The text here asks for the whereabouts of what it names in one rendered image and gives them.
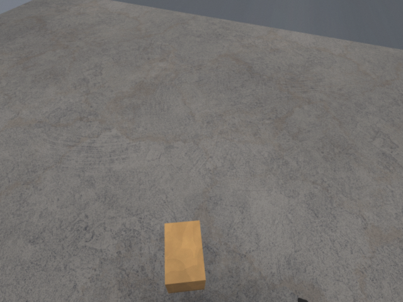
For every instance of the carton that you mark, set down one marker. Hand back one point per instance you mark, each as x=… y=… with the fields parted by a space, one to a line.
x=184 y=264

